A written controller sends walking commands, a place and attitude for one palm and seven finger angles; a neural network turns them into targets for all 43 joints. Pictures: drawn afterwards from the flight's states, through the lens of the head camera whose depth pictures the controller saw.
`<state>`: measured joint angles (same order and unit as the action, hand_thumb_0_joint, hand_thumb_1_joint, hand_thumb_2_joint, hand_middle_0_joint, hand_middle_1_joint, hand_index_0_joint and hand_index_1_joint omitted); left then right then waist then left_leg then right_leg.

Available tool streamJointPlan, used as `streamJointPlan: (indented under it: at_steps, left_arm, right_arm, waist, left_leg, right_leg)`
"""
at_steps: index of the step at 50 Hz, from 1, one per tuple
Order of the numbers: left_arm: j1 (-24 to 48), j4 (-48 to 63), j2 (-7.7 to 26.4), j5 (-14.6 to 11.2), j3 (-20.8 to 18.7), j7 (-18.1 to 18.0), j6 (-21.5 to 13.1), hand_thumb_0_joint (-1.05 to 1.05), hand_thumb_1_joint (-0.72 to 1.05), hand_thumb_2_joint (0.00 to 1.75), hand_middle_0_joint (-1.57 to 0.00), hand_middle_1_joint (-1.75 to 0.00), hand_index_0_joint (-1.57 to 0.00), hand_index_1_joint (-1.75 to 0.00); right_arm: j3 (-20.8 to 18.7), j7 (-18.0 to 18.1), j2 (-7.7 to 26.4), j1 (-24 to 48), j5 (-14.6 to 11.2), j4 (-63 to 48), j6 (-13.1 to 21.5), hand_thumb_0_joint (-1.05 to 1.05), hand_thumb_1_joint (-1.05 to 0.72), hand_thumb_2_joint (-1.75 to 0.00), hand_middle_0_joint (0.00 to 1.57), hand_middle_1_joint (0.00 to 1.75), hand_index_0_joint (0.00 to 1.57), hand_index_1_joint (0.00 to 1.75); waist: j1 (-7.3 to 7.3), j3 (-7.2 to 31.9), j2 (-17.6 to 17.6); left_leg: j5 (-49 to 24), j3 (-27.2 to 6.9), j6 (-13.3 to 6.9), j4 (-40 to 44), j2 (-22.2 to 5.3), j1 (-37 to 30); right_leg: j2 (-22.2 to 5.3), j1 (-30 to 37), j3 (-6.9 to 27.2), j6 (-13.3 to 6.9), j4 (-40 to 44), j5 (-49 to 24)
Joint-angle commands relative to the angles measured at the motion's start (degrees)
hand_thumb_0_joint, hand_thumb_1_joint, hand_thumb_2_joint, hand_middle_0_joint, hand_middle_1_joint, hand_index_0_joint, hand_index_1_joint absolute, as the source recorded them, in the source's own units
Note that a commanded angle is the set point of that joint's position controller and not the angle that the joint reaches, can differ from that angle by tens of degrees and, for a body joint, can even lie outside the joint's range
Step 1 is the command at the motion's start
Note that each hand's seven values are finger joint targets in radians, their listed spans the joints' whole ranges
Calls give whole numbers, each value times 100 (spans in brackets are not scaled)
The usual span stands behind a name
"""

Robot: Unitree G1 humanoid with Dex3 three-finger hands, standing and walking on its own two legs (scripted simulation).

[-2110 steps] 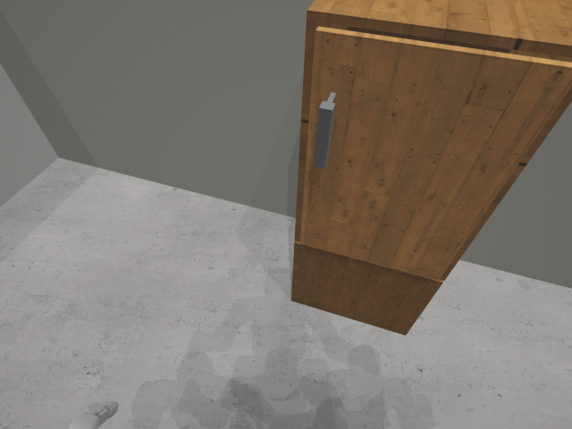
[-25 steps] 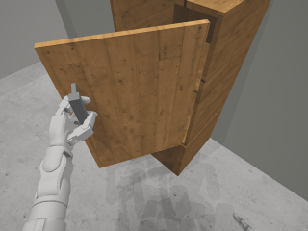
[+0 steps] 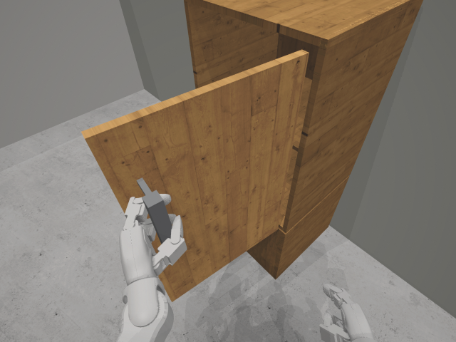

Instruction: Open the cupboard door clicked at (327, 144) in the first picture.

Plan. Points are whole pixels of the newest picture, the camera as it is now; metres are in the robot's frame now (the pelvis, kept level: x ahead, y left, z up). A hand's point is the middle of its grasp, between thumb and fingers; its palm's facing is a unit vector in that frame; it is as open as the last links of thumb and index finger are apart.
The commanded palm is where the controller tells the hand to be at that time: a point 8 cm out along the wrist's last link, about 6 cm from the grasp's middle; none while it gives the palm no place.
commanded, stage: open thumb and fingers to let go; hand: left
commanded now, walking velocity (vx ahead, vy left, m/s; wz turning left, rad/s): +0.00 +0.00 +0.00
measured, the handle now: (156, 215) +0.30 +0.14 +0.09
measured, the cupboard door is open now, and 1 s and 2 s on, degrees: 83 81 83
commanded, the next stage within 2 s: slide the hand sideways off the handle in 0.78 s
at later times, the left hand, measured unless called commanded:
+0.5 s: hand (166, 239) +0.26 +0.11 +0.10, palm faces +0.33 -0.94 +0.02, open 12.8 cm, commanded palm +0.21 +0.15 +0.09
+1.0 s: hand (163, 247) +0.24 +0.12 +0.09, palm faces +0.07 -0.99 -0.10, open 15.9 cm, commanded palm +0.22 +0.15 +0.09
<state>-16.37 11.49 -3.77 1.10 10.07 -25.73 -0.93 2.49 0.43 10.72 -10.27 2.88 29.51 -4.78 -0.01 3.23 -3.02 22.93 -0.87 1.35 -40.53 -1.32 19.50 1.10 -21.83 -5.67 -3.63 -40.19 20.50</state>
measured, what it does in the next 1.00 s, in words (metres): stands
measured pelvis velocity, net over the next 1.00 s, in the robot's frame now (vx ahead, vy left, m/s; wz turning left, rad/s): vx -0.02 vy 0.03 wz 0.00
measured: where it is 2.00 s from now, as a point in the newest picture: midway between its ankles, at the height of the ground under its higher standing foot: outside the picture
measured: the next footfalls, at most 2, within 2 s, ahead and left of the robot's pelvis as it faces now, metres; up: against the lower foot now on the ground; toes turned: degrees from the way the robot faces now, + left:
none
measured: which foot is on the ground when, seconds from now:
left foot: down 0.00-1.00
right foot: down 0.00-1.00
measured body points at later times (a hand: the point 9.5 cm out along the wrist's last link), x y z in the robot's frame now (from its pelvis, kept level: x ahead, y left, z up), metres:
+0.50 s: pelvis -0.02 +0.00 +0.00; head -0.02 -0.02 +0.45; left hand +0.23 +0.16 +0.10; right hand +0.16 -0.22 -0.09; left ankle -0.02 +0.14 -0.72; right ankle +0.01 -0.08 -0.72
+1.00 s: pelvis -0.02 +0.03 +0.00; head -0.02 +0.03 +0.45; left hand +0.23 +0.17 +0.10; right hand +0.16 -0.16 -0.09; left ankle -0.02 +0.14 -0.72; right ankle +0.01 -0.08 -0.72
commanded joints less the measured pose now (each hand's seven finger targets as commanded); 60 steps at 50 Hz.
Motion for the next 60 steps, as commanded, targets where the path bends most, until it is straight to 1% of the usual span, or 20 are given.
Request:
streamJointPlan:
  at_steps: [1, 4, 9, 18, 23, 26, 30, 38, 40, 44, 45, 46, 47, 49, 51, 53, 54, 55, 58, 60]
  left_arm:
    - [1321, 1060, 415, 291, -304, -99, -575, 0, 69, 81, -38, -133, -38, -133]
    - [1357, 991, 219, 149, -132, 123, -670, 0, 48, 72, -37, -130, -37, -130]
    - [1380, 811, 426, -194, -502, 359, -780, 0, 13, 57, -35, -127, -35, -127]
    - [1558, 634, 364, -194, -475, 335, -888, 0, -50, 30, -30, -120, -30, -120]
    - [1819, 561, 238, -128, -254, 323, -917, 0, -50, 30, -27, -105, -27, -105]
    - [1827, 621, 123, -13, -98, 253, -877, 0, -50, 30, -25, -90, -25, -90]
    - [1835, 582, 127, 79, -100, 141, -763, 0, -50, 30, -22, -70, -22, -70]
    - [1958, 705, -288, 291, 341, -119, -485, 0, -50, 30, -15, -30, -15, -30]
    - [1975, 515, -176, 340, 229, -202, -384, 0, -50, 30, -15, -30, -15, -30]
    - [2037, 664, -408, 365, 411, -288, -271, 0, -50, 30, -15, -30, -15, -30]
    - [2144, 317, 191, 790, 1282, 851, -515, 0, -50, 30, -15, -30, -15, -30]
    - [2388, 730, 847, 586, 548, 1452, -777, 0, -50, 30, -15, -30, -15, -30]
    - [2293, 774, 982, 515, 538, 1832, -907, 0, -50, 30, -15, -30, -15, -30]
    - [2370, 818, 819, 244, 752, 2496, -1028, 0, -50, 30, -15, -30, -15, -30]
    - [2374, 628, 619, -298, 923, 3187, -927, 0, -50, 30, -15, -30, -15, -30]
    - [2241, 658, 520, -819, 644, 3392, -739, 0, -50, 30, -15, -30, -15, -30]
    - [1960, 720, 650, -973, 328, 3349, -672, 0, -50, 30, -15, -30, -15, -30]
    - [1645, 723, 618, -1052, 241, 3294, -595, 0, -50, 30, -15, -30, -15, -30]
    - [1412, 908, 820, -922, -80, 2962, -512, 0, -50, 30, -15, -30, -15, -30]
    - [1162, 916, 967, -711, -154, 2762, -512, 0, -50, 30, -15, -30, -15, -30]
  right_arm:
    - [-232, 154, 453, 660, 43, -788, 325, 0, -90, -90, 20, 30, 20, 30]
    - [-229, 200, 441, 633, 14, -770, 405, 0, -90, -90, 20, 30, 20, 30]
    - [-245, 295, 473, 661, -41, -657, 519, 0, -90, -90, 20, 30, 20, 30]
    - [-257, 270, 474, 732, -49, -628, 667, 0, -90, -90, 20, 30, 20, 30]
    - [-249, 238, 506, 710, -51, -622, 725, 0, -90, -90, 20, 30, 20, 30]
    - [-241, 216, 504, 708, -32, -672, 735, 0, -90, -90, 20, 30, 20, 30]
    - [-228, 191, 512, 702, -36, -687, 673, 0, -90, -90, 20, 30, 20, 30]
    - [-201, 106, 459, 777, -15, -783, 515, 0, -90, -90, 20, 30, 20, 30]
    - [-189, 117, 465, 805, -28, -752, 453, 0, -90, -90, 20, 30, 20, 30]
    - [-187, 84, 430, 861, -29, -795, 358, 0, -90, -90, 20, 30, 20, 30]
    - [-168, 51, 647, 469, -23, -555, 386, 0, -90, -90, 20, 30, 20, 30]
    - [-237, 117, 636, 361, -104, -695, 417, 0, -90, -90, 20, 30, 20, 30]
    - [-206, 184, 632, 400, -111, -762, 424, 0, -90, -90, 20, 30, 20, 30]
    - [-145, 234, 585, 435, -197, -850, 559, 0, -90, -90, 20, 30, 20, 30]
    - [-87, 257, 623, 466, -347, -934, 733, 0, -90, -90, 20, 30, 20, 30]
    - [-74, 301, 637, 542, -435, -1019, 927, 0, -90, -90, 20, 30, 20, 30]
    - [-95, 313, 660, 537, -452, -1035, 1012, 0, -90, -90, 20, 30, 20, 30]
    - [-80, 293, 651, 603, -461, -1076, 1087, 0, -90, -90, 20, 30, 20, 30]
    - [-120, 221, 685, 464, -429, -1063, 1194, 0, -90, -90, 20, 30, 20, 30]
    - [-134, 156, 706, 395, -386, -1068, 1216, 0, -90, -90, 20, 30, 20, 30]
  waist:
    - [13, 844, 811]
    - [39, 990, 808]
    - [86, 965, 936]
    - [112, 777, 681]
    - [17, 602, 817]
    - [75, 668, 536]
    - [113, 698, 544]
    - [137, 812, 480]
    - [143, 677, 579]
    - [150, 803, 478]
    - [-367, 359, 743]
    - [-125, 854, 531]
    - [-34, 1038, 395]
    - [-99, 977, 292]
    - [-221, 621, 152]
    - [-116, 583, 309]
    - [-25, 661, 467]
    - [86, 610, 312]
    - [99, 654, 567]
    - [148, 536, 445]
  left_leg:
    - [-1042, 51, -259, 259, 249, 245]
    - [-1066, 60, -261, 262, 273, 237]
    - [-947, 55, -245, 355, 263, 248]
    - [-858, 99, -263, 506, 259, 119]
    - [-747, 74, -287, 568, 246, 35]
    - [-781, 51, -283, 635, 240, -40]
    - [-864, -12, -256, 709, 209, -19]
    - [-1041, -99, -200, 725, 141, -53]
    - [-987, -130, -193, 741, 129, 4]
    - [-1085, -124, -171, 719, 116, -24]
    - [-1131, -120, -245, 639, 139, -119]
    - [-1149, -95, -260, 621, 140, -130]
    - [-1189, -67, -294, 600, 178, -152]
    - [-1081, -110, -289, 617, 181, -158]
    - [-832, -197, -262, 668, 148, -137]
    - [-557, -294, -235, 754, 139, -61]
    - [-558, -323, -210, 779, 127, -36]
    - [-563, -308, -188, 819, 134, -7]
    - [-685, -301, -160, 795, 120, 55]
    - [-673, -278, -149, 808, 113, 142]
  right_leg:
    - [-420, 713, 876, 319, 951, -1362]
    - [-491, 886, 945, 368, 985, -1594]
    - [-546, 1038, 1078, 422, 1207, -1418]
    - [-502, 838, 997, 365, 1332, -796]
    - [-402, 555, 748, 316, 1274, -465]
    - [-350, 498, 570, 250, 1114, -511]
    - [-274, 531, 391, 189, 939, -661]
    - [-187, 416, 183, 126, 668, -749]
    - [-174, 390, 170, 115, 689, -666]
    - [-155, 391, 130, 94, 609, -716]
    - [-189, 61, 298, 137, 563, -1033]
    - [-202, 240, 317, 109, 469, -1183]
    - [-208, 392, 365, 88, 415, -1294]
    - [-205, 333, 340, 94, 437, -1175]
    - [-156, 125, 275, 90, 495, -862]
    - [-112, 142, 170, 110, 562, -530]
    - [-103, 202, 133, 124, 573, -495]
    - [-102, 209, 91, 123, 554, -455]
    - [-114, 158, 71, 159, 479, -521]
    - [-126, 118, 97, 143, 429, -458]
